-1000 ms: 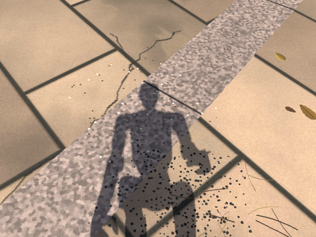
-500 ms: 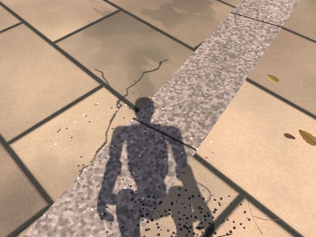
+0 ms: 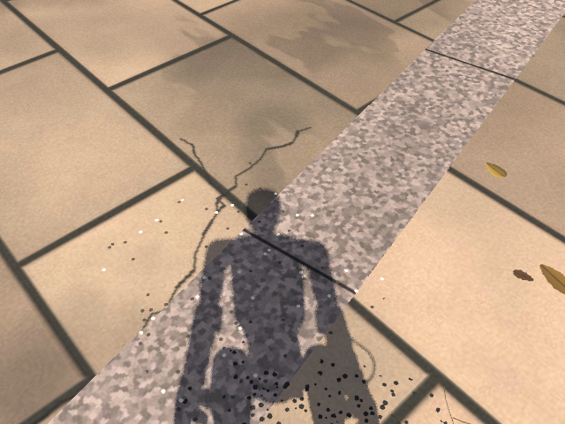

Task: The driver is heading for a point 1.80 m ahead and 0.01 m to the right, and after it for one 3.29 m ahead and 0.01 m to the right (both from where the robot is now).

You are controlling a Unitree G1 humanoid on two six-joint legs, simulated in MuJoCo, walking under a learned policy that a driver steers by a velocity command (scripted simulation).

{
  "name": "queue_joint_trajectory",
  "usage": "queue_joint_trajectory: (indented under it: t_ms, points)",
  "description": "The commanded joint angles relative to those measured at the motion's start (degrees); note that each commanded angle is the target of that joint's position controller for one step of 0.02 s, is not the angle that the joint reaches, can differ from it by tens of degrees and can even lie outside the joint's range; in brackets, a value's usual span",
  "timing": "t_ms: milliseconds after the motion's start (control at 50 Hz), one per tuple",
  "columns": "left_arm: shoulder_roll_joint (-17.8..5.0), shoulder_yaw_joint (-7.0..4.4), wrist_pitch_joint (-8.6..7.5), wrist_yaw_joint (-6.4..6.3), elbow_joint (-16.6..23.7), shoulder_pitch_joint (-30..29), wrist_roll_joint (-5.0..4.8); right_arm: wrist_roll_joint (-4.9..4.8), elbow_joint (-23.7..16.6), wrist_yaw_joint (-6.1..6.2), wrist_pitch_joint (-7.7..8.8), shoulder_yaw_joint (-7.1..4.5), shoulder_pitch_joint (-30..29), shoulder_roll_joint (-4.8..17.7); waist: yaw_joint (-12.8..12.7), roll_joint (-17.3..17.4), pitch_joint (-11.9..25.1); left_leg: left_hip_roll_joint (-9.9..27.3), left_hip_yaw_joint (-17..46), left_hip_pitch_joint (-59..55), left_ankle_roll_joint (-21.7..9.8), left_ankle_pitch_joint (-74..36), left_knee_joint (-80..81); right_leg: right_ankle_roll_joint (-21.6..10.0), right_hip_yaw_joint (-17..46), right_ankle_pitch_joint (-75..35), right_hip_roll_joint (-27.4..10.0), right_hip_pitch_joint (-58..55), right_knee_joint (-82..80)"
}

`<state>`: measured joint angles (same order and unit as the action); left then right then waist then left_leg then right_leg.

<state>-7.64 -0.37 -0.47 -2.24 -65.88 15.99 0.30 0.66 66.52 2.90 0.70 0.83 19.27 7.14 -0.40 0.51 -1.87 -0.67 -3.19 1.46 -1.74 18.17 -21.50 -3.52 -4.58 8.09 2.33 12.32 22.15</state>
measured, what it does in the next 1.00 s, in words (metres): walks ahead: right foot, then left foot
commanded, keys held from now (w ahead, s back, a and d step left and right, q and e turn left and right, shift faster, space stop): no key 0.10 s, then w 0.90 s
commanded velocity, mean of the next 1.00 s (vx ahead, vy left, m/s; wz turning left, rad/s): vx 0.34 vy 0.00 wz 0.00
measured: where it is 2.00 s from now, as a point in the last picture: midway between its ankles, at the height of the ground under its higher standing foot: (303, 365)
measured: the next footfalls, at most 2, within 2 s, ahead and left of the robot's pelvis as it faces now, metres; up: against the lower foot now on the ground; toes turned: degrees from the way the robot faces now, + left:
right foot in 0.44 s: +0.18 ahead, -0.13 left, +0.00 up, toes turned -5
left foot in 0.96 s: +0.52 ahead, +0.05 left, +0.00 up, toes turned +5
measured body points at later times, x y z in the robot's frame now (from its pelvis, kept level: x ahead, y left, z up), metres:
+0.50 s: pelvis +0.10 -0.04 -0.02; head +0.12 -0.06 +0.43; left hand +0.17 +0.21 -0.15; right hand -0.02 -0.27 -0.17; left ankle -0.06 +0.09 -0.71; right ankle +0.14 -0.13 -0.74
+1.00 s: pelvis +0.36 -0.03 -0.02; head +0.40 -0.02 +0.42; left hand +0.27 +0.20 -0.17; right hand +0.53 -0.26 -0.14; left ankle +0.48 +0.04 -0.74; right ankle +0.15 -0.12 -0.71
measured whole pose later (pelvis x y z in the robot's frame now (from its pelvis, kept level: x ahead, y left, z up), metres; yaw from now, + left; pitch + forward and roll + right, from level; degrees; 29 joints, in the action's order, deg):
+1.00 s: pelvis +0.36 -0.03 -0.02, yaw +0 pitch +0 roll +0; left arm -9.6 -1.7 -5.0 -0.7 -63.4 26.8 0.6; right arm 2.3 51.7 -0.8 4.7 -3.2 1.8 10.2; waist -1.6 -0.6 -4.5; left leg -1.0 -7.0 26.7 -6.9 6.1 -32.4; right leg -3.3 -3.8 28.5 0.8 -1.6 38.2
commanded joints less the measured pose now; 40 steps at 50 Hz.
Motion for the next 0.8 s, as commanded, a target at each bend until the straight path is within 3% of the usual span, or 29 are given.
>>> queue_joint_trajectory:
  t_ms: [20,100,120,160,200,220,240,280,320,380,420,440,460,480,500,520,540,580,600,680,800]
  points:
    - [-4.0,-0.4,-0.18,-0.12,0.2,3.2,0.0,-0.01,0.2,0.12,0.16,-0.31,5.5,3.5,0.1,0.0,-3.4,6.6,5.9,8.2,-1.6,-6.1,5.1,-0.3,9.3,-5.0,-7.7,-3.8,-3.5]
    - [-3.7,-0.23,-0.11,-0.11,-0.4,3.9,-0.02,-0.02,0.4,0.13,0.25,-0.14,6.1,3.1,0.0,0.0,-3.7,6.6,5.9,8.5,-1.7,-5.9,5.3,-0.2,9.3,-4.3,-7.6,-3.7,-3.5]
    - [-3.5,-0.2,-0.03,-0.06,-0.7,4.4,0.0,0.08,0.7,0.06,0.27,-0.13,7.0,3.0,0.2,0.0,-2.7,6.2,5.9,8.2,-1.9,-1.5,5.9,-0.3,9.0,0.4,-7.0,-3.8,-3.6]
    - [-4.7,-0.78,0.33,0.16,-0.2,4.1,0.03,0.34,0.6,-0.1,0.1,-0.85,8.4,4.4,0.6,1.1,-4.3,5.4,6.6,9.6,-3.7,11.7,5.8,-1.2,7.4,13.5,-4.6,-0.4,-0.7]
    - [-4.3,-1.07,0.32,0.79,1.4,1.8,0.36,0.17,0.1,-0.33,0.0,-1.53,10.4,5.7,2.2,4.2,-9.0,8.8,12.7,10.0,-7.0,24.6,9.6,-1.6,4.9,21.9,-2.0,9.0,5.1]
    - [-2.9,-0.82,-0.03,1.27,2.9,-0.6,0.57,-0.04,0.5,-0.29,0.14,-2.06,12.5,7.0,3.3,7.1,-11.4,13.0,18.1,8.3,-9.1,28.5,13.7,-1.0,1.7,19.0,-0.3,14.1,10.8]
    - [-2.1,-0.64,-0.5,1.73,4.3,-2.5,1.44,0.01,0.5,-0.22,0.37,-2.66,12.4,8.3,3.4,8.6,-14.0,17.5,22.0,7.6,-11.1,28.2,16.3,-0.8,-0.3,15.1,-1.4,17.9,16.0]
    - [-3.9,-1.27,-1.6,2.38,6.6,-4.9,1.74,0.72,0.4,-0.41,1.21,-3.13,13.0,8.3,3.5,6.5,-14.6,20.2,23.7,3.4,-13.0,20.5,16.8,-0.9,1.2,15.1,-4.4,24.4,21.9]
    - [-5.0,-1.95,-2.66,2.93,8.2,-6.0,1.35,1.06,0.3,-0.67,2.21,-3.38,13.3,8.2,3.1,4.4,-13.2,19.2,20.6,-2.3,-12.6,10.6,15.0,-0.6,2.0,15.2,-5.6,27.6,22.6]
    - [-4.8,-2.49,-3.51,3.6,10.4,-7.2,0.5,0.97,-0.3,-0.94,3.22,-3.71,12.3,9.0,2.1,4.8,-10.9,16.7,14.6,-0.8,-10.7,-1.0,12.1,-0.5,-0.1,12.3,-4.4,20.6,17.2]
    - [-3.7,-2.82,-3.63,3.71,8.9,-0.3,0.06,0.35,-1.3,-1.31,3.46,-3.84,8.8,9.6,-2.1,4.4,-8.6,13.4,8.8,8.3,-8.4,-8.9,6.0,-1.2,-3.4,7.1,-1.0,4.3,10.7]
    - [-4.8,-3.74,-3.72,3.37,6.1,7.4,-0.06,0.37,-1.6,-1.64,3.79,-3.7,8.4,9.5,-5.1,2.3,-5.4,10.6,5.5,13.4,-6.9,-17.9,-2.0,-1.8,-4.1,6.5,1.6,-7.7,8.5]
    - [-8.8,-5.26,-4.08,2.58,3.7,17.0,0.6,0.36,-2.3,-2.05,4.27,-3.19,7.6,8.3,-9.4,-3.8,-0.3,6.5,0.3,20.2,-4.6,-20.5,-17.3,-3.9,4.3,10.9,-4.3,-19.6,4.6]
    - [-15.9,-6.83,-3.95,2.02,2.8,25.2,1.31,-0.43,-5.3,-2.51,4.47,-2.24,9.1,4.1,-10.5,-19.1,5.9,-2.0,-5.1,32.4,-1.2,1.5,-40.6,-10.5,34.0,24.7,-21.8,-27.1,-8.5]
    - [-12.7,-5.68,-3.11,1.99,2.6,20.8,0.8,1.23,-6.5,-2.96,4.33,-3.23,4.4,7.1,-7.5,-11.8,3.0,-0.5,3.6,36.1,-2.9,10.1,-49.7,-11.4,43.1,26.8,-23.8,-20.4,-13.8]
    - [-12.2,-5.2,-3.0,2.02,4.9,13.1,0.92,1.17,-8.0,-3.46,4.2,-3.21,1.8,6.1,-4.0,-6.1,-2.1,3.0,4.9,38.3,-4.0,5.4,-52.5,-10.7,36.3,27.3,-23.5,-14.5,-12.4]
    - [-10.3,-4.58,-3.33,2.27,6.4,8.3,0.83,0.82,-8.3,-3.85,4.45,-3.08,0.5,5.5,-2.4,-1.6,-3.9,5.0,5.2,36.9,-4.3,0.1,-50.1,-9.6,30.1,20.8,-21.2,-9.5,-13.2]
    - [-7.3,-3.23,-4.22,2.19,6.7,5.4,0.59,1.22,-7.9,-4.09,3.77,-3.34,2.7,4.7,1.2,-2.1,-4.2,6.7,4.6,32.0,-3.5,-3.0,-44.8,-7.1,20.6,10.7,-16.7,-4.4,-14.5]
    - [-6.8,-2.88,-4.64,2.0,6.4,6.3,0.62,1.41,-7.6,-4.25,3.13,-3.45,3.6,4.5,1.7,-2.8,-3.5,6.4,3.8,30.8,-3.0,-3.9,-43.7,-7.0,17.8,6.2,-15.7,-4.4,-14.6]
    - [-7.8,-2.41,-5.58,1.55,4.8,11.3,0.6,1.26,-10.7,-4.66,1.72,-3.96,-4.1,5.6,1.4,-3.1,-5.1,6.6,1.5,37.0,-1.3,-8.4,-37.3,-8.1,12.2,-4.6,-14.7,-7.2,-16.0]
    - [-7.6,-1.9,-5.99,1.53,4.4,14.3,0.49,0.48,-16.5,-5.03,1.95,-3.36,-19.4,4.9,-1.4,-4.6,-6.6,4.2,-2.1,34.9,-0.5,-16.8,-17.8,-8.0,6.5,-16.1,-13.0,-9.7,-16.1]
